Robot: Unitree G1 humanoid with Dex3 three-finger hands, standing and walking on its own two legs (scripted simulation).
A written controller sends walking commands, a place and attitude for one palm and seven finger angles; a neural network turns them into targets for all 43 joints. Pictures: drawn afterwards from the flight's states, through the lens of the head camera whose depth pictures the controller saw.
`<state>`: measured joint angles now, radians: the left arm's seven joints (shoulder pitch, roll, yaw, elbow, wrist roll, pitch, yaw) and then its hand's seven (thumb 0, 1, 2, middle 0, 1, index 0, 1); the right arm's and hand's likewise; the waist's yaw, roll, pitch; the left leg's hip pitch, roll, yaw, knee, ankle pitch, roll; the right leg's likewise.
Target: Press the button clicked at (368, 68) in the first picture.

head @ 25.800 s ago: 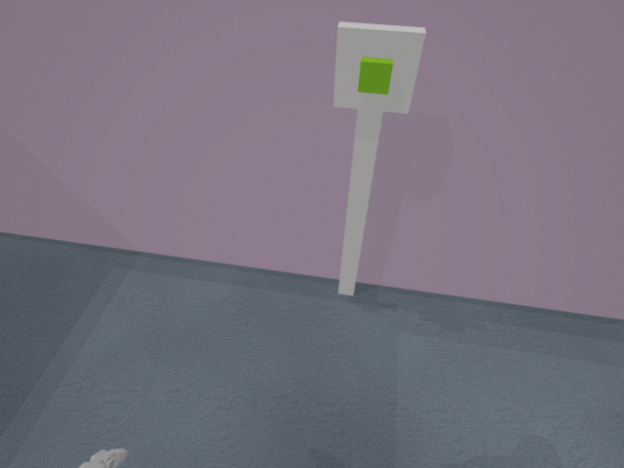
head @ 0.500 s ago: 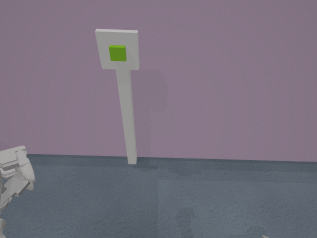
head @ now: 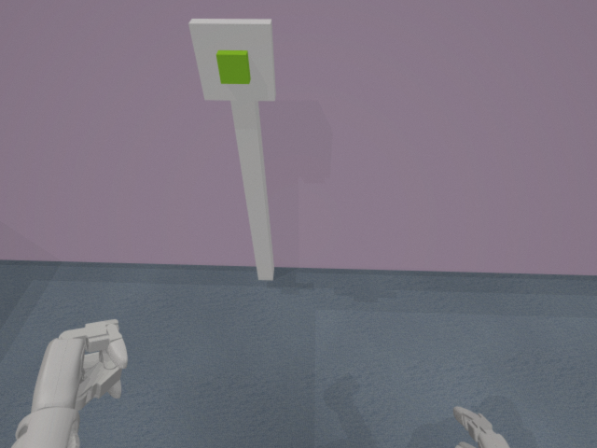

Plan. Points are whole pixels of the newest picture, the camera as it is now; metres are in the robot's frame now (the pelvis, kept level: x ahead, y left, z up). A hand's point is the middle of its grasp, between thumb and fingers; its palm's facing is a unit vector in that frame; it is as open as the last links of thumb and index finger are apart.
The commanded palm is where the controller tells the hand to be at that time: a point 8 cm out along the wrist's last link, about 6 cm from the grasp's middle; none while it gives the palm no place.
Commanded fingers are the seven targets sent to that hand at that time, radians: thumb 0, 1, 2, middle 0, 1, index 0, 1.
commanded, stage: let the arm hang, fingers relaxed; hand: left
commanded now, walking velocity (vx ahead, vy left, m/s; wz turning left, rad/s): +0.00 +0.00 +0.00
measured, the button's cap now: (234, 66) +0.84 +0.18 +0.13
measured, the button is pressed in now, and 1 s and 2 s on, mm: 0 0 0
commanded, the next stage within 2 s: stand and wait in 1.00 s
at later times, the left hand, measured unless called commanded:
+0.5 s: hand out of the picture -0.01 +0.19 -0.15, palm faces +0.03 -0.97 -0.23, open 5.7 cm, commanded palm none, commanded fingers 0.00 0.90 0.90 -0.20 -0.30 -0.20 -0.30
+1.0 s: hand out of the picture -0.01 +0.19 -0.16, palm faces +0.03 -0.98 -0.20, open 7.4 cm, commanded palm none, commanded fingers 0.00 0.90 0.90 -0.20 -0.30 -0.20 -0.30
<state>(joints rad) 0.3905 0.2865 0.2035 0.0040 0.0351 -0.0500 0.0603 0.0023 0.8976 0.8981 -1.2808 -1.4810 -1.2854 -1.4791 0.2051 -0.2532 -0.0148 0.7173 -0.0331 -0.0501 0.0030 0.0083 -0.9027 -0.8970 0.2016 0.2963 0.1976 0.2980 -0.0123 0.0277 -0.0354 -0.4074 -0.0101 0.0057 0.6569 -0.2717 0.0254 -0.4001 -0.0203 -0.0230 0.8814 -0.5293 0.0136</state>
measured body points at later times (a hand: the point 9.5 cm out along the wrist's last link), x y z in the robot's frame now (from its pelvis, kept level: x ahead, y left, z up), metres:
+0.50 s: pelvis -0.01 +0.00 +0.02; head -0.01 +0.00 +0.47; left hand -0.01 +0.24 -0.13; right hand -0.02 -0.22 -0.14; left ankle +0.03 +0.10 -0.72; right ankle +0.01 -0.11 -0.72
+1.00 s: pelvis -0.01 +0.01 +0.02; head -0.01 +0.01 +0.47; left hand -0.02 +0.24 -0.14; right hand -0.02 -0.22 -0.14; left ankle +0.03 +0.10 -0.72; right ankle +0.01 -0.11 -0.72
